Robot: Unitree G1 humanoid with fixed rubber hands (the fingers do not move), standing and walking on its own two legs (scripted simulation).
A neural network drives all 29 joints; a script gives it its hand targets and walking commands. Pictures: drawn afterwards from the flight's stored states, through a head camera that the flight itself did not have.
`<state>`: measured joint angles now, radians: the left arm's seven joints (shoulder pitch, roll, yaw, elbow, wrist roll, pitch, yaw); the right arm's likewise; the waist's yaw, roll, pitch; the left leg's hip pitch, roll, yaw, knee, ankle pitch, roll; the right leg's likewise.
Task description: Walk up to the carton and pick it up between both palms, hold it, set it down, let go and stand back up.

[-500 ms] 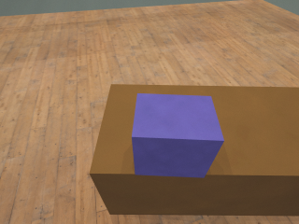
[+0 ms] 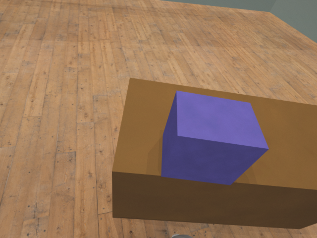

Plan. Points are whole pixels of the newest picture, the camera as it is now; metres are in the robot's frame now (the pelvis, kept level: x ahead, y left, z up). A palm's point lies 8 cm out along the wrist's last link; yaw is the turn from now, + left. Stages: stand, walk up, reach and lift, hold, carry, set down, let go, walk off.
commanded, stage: walk up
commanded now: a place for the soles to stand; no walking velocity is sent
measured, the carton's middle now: (204, 140) +0.47 -0.16 -0.06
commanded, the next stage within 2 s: none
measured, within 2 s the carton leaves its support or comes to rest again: neither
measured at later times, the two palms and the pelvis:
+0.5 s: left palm out of the picture +0.10 +0.21 -0.12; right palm out of the picture +0.04 -0.47 -0.08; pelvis +0.00 -0.13 -0.01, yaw -4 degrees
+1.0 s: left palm out of the picture +0.08 +0.12 -0.08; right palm out of the picture -0.04 -0.49 -0.10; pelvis -0.02 -0.17 +0.02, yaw -5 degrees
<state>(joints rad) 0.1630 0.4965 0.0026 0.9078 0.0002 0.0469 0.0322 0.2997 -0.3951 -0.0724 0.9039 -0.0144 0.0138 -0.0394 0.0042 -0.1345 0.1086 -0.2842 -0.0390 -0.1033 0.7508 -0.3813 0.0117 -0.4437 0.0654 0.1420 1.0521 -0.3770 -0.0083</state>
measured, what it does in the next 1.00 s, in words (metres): steps to the right: right foot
